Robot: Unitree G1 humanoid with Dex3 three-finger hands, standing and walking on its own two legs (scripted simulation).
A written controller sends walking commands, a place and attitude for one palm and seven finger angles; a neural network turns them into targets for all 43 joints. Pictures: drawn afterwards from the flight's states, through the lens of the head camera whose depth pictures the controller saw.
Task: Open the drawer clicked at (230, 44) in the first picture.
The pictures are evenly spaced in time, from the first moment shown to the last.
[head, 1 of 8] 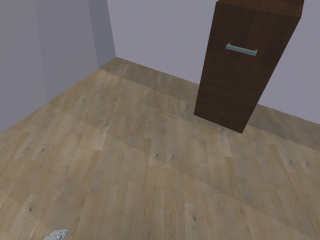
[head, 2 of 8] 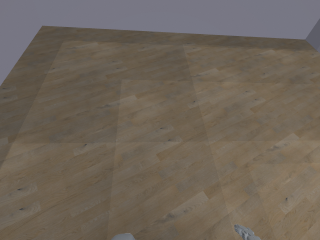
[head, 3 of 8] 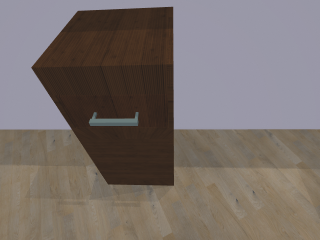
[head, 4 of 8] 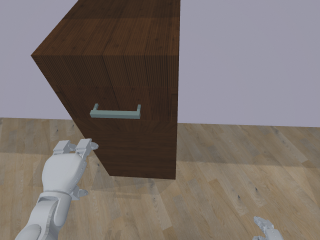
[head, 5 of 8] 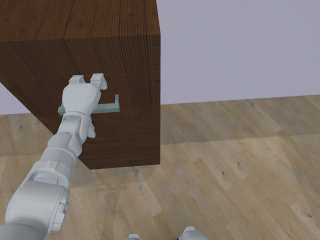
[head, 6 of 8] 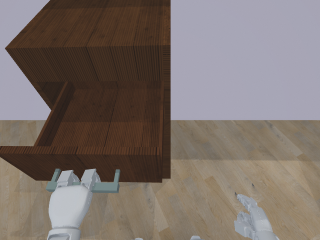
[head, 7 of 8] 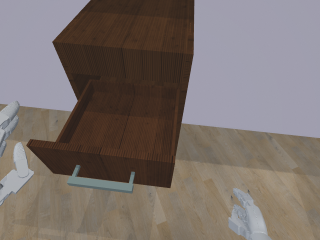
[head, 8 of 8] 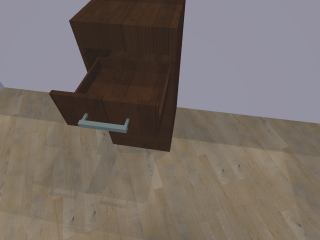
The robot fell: no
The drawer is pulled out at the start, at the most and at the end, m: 0.00 0.30 0.30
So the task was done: yes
